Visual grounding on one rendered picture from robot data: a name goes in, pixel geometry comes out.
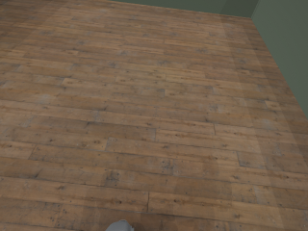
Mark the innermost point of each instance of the left robot thigh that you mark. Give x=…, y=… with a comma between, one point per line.
x=120, y=226

